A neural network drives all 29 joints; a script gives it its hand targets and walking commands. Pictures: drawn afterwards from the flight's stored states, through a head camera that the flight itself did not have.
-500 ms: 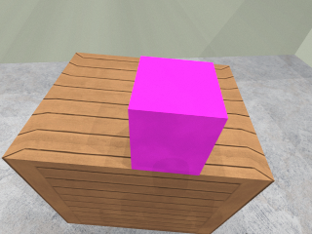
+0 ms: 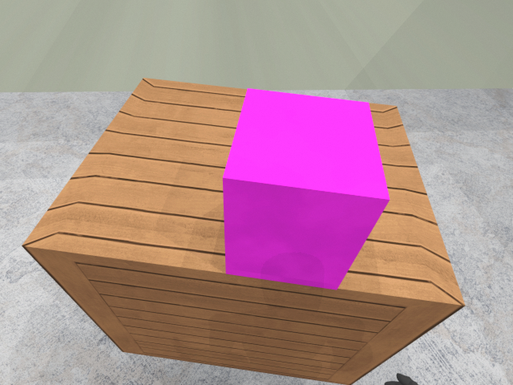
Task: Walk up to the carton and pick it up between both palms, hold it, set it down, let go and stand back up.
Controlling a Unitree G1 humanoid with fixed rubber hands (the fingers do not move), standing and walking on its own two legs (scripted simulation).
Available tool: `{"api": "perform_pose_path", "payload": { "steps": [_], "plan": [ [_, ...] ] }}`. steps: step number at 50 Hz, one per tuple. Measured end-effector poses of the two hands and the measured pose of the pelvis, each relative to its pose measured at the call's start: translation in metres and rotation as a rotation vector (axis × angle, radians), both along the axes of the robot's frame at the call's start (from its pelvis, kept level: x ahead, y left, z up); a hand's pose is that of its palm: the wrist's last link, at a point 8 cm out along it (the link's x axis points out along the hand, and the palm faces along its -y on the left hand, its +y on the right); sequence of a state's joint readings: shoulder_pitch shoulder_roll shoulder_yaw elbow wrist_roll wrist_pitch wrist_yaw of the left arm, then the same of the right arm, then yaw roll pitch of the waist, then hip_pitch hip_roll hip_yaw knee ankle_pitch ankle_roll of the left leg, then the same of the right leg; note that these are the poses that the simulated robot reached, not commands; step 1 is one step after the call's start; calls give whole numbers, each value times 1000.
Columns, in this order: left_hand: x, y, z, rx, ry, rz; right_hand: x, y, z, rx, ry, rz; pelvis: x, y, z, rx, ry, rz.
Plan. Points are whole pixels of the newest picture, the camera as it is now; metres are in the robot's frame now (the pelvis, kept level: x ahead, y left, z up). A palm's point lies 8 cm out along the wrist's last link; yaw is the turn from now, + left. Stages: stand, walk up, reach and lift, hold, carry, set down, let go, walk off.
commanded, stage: walk up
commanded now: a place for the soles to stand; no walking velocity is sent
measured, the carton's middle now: (293, 192) +0.42 -0.06 +0.08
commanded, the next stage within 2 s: stand in 0.40 s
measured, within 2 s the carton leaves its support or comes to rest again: neither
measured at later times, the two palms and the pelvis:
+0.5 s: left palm out of the picture +0.02 +0.28 -0.10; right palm out of the picture +0.08 -0.26 -0.10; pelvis -0.03 +0.00 +0.00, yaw +2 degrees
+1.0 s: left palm out of the picture +0.07 +0.26 -0.10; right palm out of the picture +0.09 -0.26 -0.10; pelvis +0.00 +0.00 +0.01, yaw -2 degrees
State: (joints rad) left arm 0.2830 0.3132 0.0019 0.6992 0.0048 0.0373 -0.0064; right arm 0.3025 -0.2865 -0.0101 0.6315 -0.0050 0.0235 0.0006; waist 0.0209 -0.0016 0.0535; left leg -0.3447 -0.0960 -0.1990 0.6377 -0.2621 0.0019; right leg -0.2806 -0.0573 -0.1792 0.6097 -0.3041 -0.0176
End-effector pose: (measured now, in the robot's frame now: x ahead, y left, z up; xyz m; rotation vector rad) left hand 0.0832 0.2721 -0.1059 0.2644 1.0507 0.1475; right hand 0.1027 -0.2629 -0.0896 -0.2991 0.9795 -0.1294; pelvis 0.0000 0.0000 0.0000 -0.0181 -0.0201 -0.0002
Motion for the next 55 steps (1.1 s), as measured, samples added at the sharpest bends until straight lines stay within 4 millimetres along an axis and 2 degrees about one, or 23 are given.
{"api": "perform_pose_path", "payload": {
  "steps": [8, 12, 16, 19, 26, 30, 34, 41, 48, 55],
  "plan": [
    [-10, 9, -2, 20, -11, 10, 0, -4, -1, -19, -23, 2, -9, 4, -6, -12, -25, 12],
    [-11, 16, -9, 9, -12, 17, -12, 2, -1, -27, -15, -6, -13, 11, -9, -6, -43, 17],
    [-15, 18, -8, 2, -4, 24, -25, 6, 1, -28, 19, -13, -18, 11, -4, -3, -14, 36],
    [-27, 15, -3, 4, 0, 40, -28, 6, 0, -31, 51, -1, -23, 7, 0, 0, 5, 48],
    [-70, 1, 4, 14, 67, 74, -20, 8, -7, 39, 29, -5, -25, -2, 5, -1, -12, 35],
    [-77, -6, 4, 1, 91, 76, -20, 9, -11, 58, 21, -12, -21, -2, 6, 2, -17, 22],
    [-71, -11, 2, -15, 90, 65, -25, 8, -13, 54, 44, -30, -16, -2, 6, 5, -12, 10],
    [-44, -15, 1, -29, 60, 29, -31, 1, -10, 27, 83, -65, -8, -1, 8, 10, -5, -8],
    [-18, -13, 5, -16, 20, -1, -21, 1, -8, 25, 62, -81, -2, 1, 8, 12, -9, -24],
    [-7, -10, 9, -4, 3, -16, -11, 5, -8, 38, 36, -81, -1, 3, 8, 13, -10, -39]
  ]
}}
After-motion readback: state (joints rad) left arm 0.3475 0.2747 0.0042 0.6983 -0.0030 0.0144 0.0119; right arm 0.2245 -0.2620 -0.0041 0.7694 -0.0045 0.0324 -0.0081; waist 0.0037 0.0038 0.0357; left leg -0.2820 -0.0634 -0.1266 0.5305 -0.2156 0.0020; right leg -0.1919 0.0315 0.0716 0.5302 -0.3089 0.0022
